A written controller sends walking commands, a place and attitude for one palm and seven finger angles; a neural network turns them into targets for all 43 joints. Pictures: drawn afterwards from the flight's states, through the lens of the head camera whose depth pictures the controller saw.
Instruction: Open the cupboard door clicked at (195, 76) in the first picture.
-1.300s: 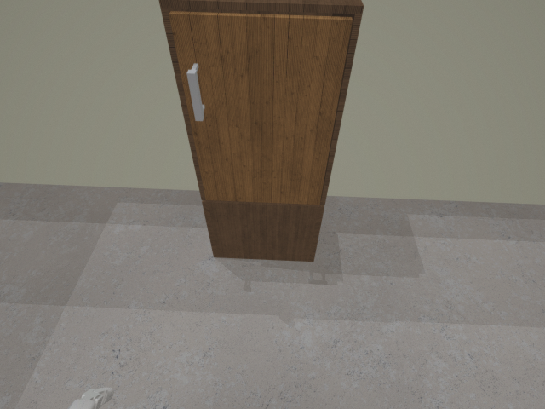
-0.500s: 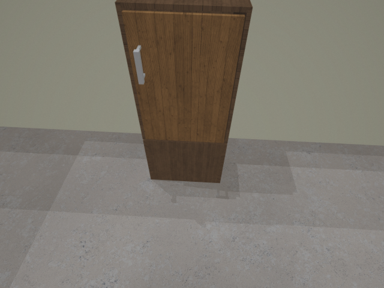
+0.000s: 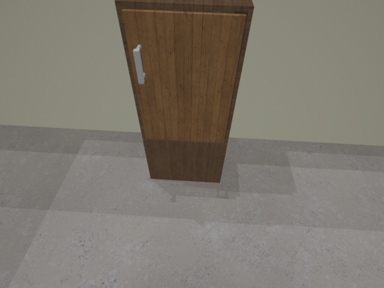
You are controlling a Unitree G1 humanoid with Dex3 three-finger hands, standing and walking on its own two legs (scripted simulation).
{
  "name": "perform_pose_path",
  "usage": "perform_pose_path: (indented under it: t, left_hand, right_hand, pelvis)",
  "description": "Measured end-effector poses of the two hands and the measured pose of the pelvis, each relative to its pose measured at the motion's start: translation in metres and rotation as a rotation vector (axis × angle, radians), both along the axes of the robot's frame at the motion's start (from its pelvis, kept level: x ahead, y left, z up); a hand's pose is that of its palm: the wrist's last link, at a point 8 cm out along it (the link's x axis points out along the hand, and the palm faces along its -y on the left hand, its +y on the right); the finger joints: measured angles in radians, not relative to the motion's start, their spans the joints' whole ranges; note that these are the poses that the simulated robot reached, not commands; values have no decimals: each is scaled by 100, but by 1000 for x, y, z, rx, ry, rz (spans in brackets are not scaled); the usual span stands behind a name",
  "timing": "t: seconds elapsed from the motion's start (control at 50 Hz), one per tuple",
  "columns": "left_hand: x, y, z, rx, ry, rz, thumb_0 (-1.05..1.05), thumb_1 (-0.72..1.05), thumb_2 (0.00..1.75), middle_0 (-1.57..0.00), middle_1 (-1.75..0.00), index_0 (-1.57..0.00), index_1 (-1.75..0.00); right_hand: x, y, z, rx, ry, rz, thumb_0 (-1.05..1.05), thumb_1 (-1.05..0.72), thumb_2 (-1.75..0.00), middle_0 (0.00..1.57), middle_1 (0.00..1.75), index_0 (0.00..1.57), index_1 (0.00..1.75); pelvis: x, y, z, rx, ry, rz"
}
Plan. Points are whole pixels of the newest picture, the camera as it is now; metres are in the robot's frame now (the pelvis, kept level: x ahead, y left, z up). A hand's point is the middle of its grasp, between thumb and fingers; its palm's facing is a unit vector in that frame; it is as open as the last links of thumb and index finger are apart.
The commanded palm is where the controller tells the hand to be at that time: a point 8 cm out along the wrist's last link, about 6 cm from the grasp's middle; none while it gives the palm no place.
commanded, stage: look at it before walking up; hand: left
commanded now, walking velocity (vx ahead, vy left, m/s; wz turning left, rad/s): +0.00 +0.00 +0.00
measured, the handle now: (140, 64) +0.82 +0.24 +0.04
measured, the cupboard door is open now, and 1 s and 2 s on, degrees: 0 0 0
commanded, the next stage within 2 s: take the last steps up to it in 0.14 s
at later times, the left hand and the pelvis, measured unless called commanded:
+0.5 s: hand out of the picture +0.06 +0.22 -0.18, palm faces +0.02 -0.97 -0.23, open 7.4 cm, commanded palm none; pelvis +0.04 +0.01 -0.01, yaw +1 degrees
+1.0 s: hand (133, 228) +0.31 +0.19 -0.19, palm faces -0.03 -0.98 -0.19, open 7.4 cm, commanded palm none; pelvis +0.21 +0.01 -0.03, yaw +0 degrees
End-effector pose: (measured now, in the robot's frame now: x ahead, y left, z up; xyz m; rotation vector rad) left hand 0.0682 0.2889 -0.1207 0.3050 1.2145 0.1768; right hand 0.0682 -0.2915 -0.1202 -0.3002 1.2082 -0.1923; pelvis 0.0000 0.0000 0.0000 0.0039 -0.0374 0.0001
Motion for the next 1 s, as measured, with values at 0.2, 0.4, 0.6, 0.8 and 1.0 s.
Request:
perform_pose_path:
  t: [0.2, 0.4, 0.6, 0.8, 1.0]
  left_hand:
    - [2, 1, 0, 4, 14, 7, 0, 90, 90, -20, -30, -20, -30]
    - [1, -9, -7, -19, 28, 24, 0, 90, 90, -20, -30, -20, -30]
    - [-30, -22, -46, -157, 188, 113, 0, 90, 90, -20, -30, -20, -30]
    - [74, -26, -35, -177, 154, 48, 1, 91, 90, -20, -30, -20, -30]
    - [237, -51, -41, -136, -86, -26, 0, 92, 90, -19, -30, -19, -30]
  right_hand:
    - [7, 0, 0, 0, 6, 6, 1, -90, -90, 20, 30, 21, 30]
    - [8, 12, -8, 24, 24, 2, 1, -90, -90, 20, 30, 20, 30]
    - [-11, 70, -25, 75, 137, -58, 1, -91, -90, 20, 30, 20, 30]
    - [-69, 130, -11, 157, 395, -217, 1, -90, -90, 20, 30, 20, 30]
    - [-24, 122, -36, 215, 520, -282, 1, -90, -90, 20, 30, 21, 30]
  pelvis:
    - [6, -1, 1, 0, 4, 1]
    - [18, 0, -2, -6, 7, -2]
    - [67, 29, -16, -12, 19, -3]
    - [122, 36, -6, -12, 29, -7]
    - [205, 12, -32, -1, 11, -7]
